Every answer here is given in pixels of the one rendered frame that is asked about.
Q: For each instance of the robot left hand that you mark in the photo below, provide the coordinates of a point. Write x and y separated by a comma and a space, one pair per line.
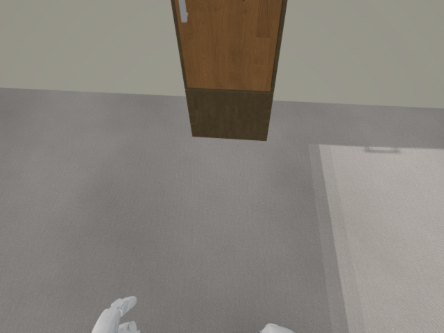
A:
108, 321

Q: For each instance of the cupboard door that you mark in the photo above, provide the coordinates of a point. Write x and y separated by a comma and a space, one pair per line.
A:
229, 44

